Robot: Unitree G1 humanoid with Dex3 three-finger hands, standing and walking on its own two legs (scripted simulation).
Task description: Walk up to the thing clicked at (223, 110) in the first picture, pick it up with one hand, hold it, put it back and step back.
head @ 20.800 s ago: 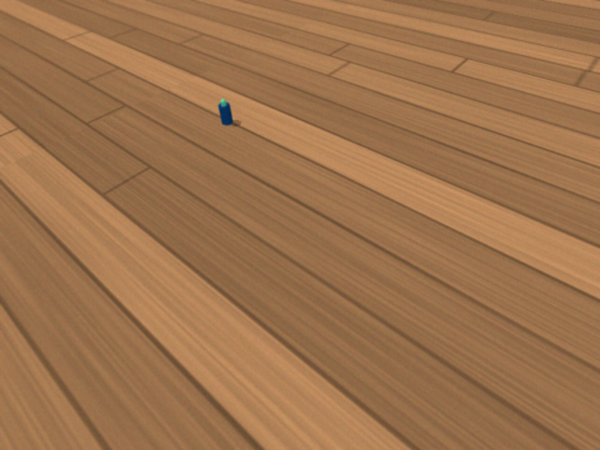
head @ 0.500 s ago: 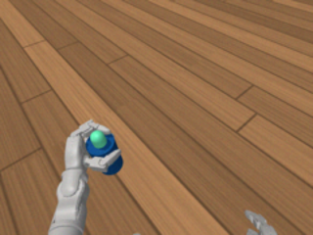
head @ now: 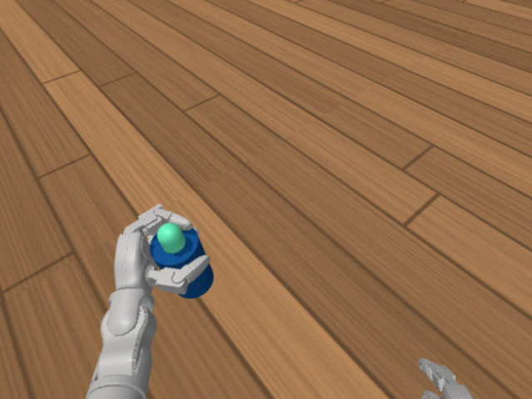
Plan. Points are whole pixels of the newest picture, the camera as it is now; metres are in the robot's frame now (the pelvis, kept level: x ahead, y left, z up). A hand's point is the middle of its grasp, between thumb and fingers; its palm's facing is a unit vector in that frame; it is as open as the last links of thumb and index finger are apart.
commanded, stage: hold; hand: left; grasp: from the side
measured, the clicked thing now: (181, 256) +0.33 +0.17 +0.03
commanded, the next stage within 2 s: crouch in 0.78 s
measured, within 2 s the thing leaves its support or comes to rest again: neither
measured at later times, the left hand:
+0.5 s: hand (174, 251) +0.33 +0.17 +0.06, palm faces +0.11 -0.99 +0.00, open 8.1 cm
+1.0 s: hand (174, 251) +0.33 +0.17 +0.06, palm faces +0.11 -0.99 +0.00, open 8.1 cm
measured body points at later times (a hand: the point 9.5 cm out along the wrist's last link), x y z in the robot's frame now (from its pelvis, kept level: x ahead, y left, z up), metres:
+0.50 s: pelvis +0.00 +0.00 +0.00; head +0.03 +0.01 +0.45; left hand +0.31 +0.22 +0.06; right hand +0.13 -0.24 -0.10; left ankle +0.03 +0.12 -0.70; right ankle +0.00 -0.13 -0.70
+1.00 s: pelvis +0.00 +0.00 +0.00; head +0.03 +0.01 +0.45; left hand +0.32 +0.22 +0.06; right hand +0.14 -0.24 -0.10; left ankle +0.03 +0.12 -0.70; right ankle +0.00 -0.13 -0.70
